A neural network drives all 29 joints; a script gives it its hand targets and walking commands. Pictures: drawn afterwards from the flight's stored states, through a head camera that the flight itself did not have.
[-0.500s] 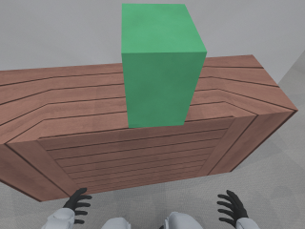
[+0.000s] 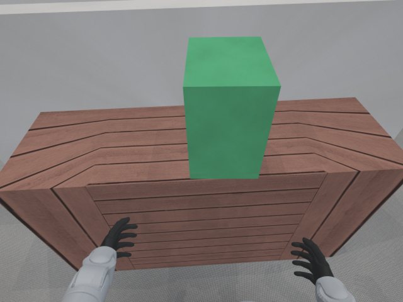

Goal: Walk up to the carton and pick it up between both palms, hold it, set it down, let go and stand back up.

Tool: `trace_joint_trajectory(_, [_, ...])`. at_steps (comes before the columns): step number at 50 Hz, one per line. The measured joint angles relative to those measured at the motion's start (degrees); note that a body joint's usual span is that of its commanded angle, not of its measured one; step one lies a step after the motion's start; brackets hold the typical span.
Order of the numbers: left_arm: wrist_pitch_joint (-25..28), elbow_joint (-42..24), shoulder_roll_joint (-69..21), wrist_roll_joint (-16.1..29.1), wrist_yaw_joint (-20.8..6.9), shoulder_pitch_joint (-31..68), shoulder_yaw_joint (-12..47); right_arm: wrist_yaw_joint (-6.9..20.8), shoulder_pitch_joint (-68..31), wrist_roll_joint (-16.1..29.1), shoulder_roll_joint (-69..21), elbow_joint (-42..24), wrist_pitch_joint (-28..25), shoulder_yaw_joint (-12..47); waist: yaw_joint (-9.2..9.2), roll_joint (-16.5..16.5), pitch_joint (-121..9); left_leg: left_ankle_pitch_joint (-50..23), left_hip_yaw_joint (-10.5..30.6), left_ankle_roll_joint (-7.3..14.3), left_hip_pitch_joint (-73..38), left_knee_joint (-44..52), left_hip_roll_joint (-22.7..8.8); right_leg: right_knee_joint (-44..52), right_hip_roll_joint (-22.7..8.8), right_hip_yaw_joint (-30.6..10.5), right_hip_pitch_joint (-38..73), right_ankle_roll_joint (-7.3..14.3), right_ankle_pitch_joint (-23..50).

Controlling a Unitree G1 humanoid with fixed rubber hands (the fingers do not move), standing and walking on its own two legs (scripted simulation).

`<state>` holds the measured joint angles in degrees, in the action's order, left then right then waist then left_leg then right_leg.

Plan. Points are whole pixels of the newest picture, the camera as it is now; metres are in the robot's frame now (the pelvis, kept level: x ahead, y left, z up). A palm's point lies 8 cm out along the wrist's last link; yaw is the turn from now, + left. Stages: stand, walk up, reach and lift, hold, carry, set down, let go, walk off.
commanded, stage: reach and lift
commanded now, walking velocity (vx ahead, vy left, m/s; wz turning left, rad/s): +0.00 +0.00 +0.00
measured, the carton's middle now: (224, 109) +0.57 -0.07 +0.08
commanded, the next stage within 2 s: none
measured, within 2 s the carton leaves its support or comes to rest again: neither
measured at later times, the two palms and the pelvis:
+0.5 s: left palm (117, 230) +0.28 +0.19 -0.03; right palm (310, 242) +0.24 -0.23 -0.03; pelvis +0.07 +0.00 +0.03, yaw +0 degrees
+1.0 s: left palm (121, 202) +0.32 +0.18 +0.02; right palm (305, 205) +0.30 -0.22 +0.02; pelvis +0.10 +0.01 +0.03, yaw -1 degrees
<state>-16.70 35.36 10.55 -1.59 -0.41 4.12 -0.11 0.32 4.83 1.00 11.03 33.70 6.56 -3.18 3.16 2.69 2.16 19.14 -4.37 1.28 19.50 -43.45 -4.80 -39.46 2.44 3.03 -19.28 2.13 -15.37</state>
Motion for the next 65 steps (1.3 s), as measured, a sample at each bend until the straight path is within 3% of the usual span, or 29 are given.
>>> trace_joint_trajectory(5, [2.1, -0.25, 2.69, 4.02, 0.31, -0.25, 0.35, -1.84, -0.64, 2.54, -2.85, -2.1, -1.69, 1.05, -0.47, -4.89, 0.9, -2.28, 0.01, -1.13, -2.76, 4.81, 3.35, -1.15, -2.5, -0.83, 0.27, 0.34, -1.35])
trace_joint_trajectory(8, [1.81, -2.98, 3.23, 4.51, 1.07, -1.79, 0.5, -1.92, -0.21, 3.06, -4.6, -3.05, -2.28, 2.43, -0.55, -6.19, 1.22, -3.13, 0.57, -1.55, -3.3, 6.95, 3.68, 0.7, -2.48, -0.66, 0.76, 0.48, -0.77])
trace_joint_trajectory(13, [3.04, -9.12, 1.92, 4.11, 2.84, -5.99, 1.33, -0.55, 0.7, 2.13, -5.76, -3.36, -4.39, 1.22, -0.79, -4.44, 1.23, -2.96, 0.7, -1.67, -3.63, 8.82, 2.4, 5.48, -1.01, -0.59, 2.27, 0.35, 0.88])
trace_joint_trajectory(20, [12.31, -10.17, 1.44, 6.52, 4.12, -10.58, 3.92, 0.04, 4.18, 1.42, -5.1, -2.71, -12.62, -0.65, -0.85, -4.21, 0.36, -4.07, -0.01, -1.55, -7.32, 15.23, 3.07, 10.45, -1.29, -1.43, 5.14, -0.03, 1.35])
trace_joint_trajectory(30, [22.96, -9.19, 0.74, 6.36, 4.85, -13.28, 4.8, 0.0, 6.63, 6.85, -2.65, -0.9, -21.12, 2.34, -1.0, -4.87, -0.99, -3.04, 0.15, -1.84, -12.28, 19.69, 3.07, 14.92, -0.89, -1.74, 10.09, -0.2, 0.37])
trace_joint_trajectory(43, [28.06, -12.7, -2.71, 4.41, 4.77, -16.83, 5.54, 0.32, 5.37, 11.35, 0.44, 0.68, -28.31, 3.97, -1.23, -3.52, -1.36, -1.5, 1.22, -1.29, -17.58, 21.35, 3.48, 18.59, -0.68, -2.8, 16.29, -1.08, 0.04])
trace_joint_trajectory(55, [31.44, -10.11, -4.58, 4.13, 6.42, -10.82, 5.12, 1.48, -0.8, 12.31, 1.85, 2.94, -29.8, 3.69, -1.56, -3.17, -0.4, -2.09, 0.85, -0.85, -17.23, 20.42, 3.6, 18.03, -0.56, -4.05, 15.74, -1.42, 1.25])
trace_joint_trajectory(60, [29.74, -7.17, -4.4, 5.84, 7.88, -6.06, 5.4, 1.92, -4.79, 12.32, 2.28, 3.64, -26.41, 2.86, -1.64, -3.39, -1.15, -2.96, 0.47, -0.82, -15.53, 20.16, 3.75, 16.82, -0.64, -4.54, 13.42, -1.36, 1.79])
trace_joint_trajectory(65, [24.87, -5.89, -3.54, 8.21, 9.44, 0.89, 5.31, 2.02, -10.75, 12.59, 3.01, 2.63, -20.46, 2.26, -1.76, -3.76, -2.21, -4.42, 0.0, -0.82, -13.31, 20.72, 4.0, 15.85, -0.8, -5.11, 10.32, -1.25, 2.61])
